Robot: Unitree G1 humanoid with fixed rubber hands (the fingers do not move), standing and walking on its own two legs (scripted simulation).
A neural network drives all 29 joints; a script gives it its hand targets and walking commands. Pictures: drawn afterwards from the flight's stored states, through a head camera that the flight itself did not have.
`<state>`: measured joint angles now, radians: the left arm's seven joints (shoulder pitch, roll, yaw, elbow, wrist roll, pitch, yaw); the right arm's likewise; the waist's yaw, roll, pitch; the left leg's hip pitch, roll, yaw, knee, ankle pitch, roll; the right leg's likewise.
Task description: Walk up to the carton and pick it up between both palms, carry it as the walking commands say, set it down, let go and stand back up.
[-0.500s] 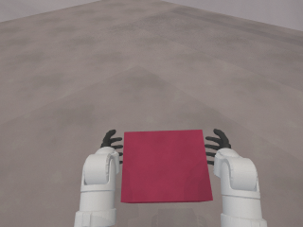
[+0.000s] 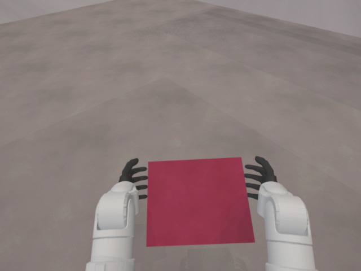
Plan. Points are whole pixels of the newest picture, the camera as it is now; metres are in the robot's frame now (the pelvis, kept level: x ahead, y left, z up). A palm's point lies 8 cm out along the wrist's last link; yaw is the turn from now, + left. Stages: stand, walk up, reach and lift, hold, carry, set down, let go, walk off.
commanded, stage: carry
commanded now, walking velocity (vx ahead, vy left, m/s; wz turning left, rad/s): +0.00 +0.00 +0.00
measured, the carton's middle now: (196, 203) +0.30 +0.00 -0.03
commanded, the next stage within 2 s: none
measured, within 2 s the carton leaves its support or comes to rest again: neither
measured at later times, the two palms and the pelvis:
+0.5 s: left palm (128, 193) +0.28 +0.15 +0.06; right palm (266, 193) +0.28 -0.15 +0.06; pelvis +0.00 +0.00 +0.00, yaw +0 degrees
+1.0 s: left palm (128, 193) +0.28 +0.15 +0.05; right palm (265, 195) +0.28 -0.15 +0.05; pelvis +0.00 +0.00 +0.00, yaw -1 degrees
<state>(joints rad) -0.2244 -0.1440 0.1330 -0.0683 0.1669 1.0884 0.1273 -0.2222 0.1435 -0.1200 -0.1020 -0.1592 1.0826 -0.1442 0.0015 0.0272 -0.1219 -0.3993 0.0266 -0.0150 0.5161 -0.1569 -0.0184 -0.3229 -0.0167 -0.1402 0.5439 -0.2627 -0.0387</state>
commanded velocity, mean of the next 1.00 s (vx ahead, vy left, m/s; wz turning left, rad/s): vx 0.00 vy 0.00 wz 0.00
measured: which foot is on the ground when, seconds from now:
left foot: down 0.00-1.00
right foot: down 0.00-1.00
